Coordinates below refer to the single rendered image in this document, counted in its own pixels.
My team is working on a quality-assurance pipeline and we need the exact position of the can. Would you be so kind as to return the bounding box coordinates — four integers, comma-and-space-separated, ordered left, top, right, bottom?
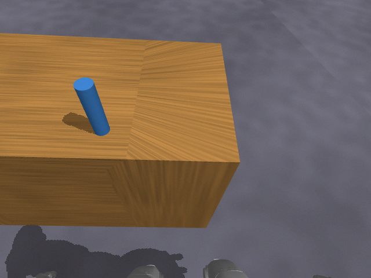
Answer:
73, 78, 110, 136

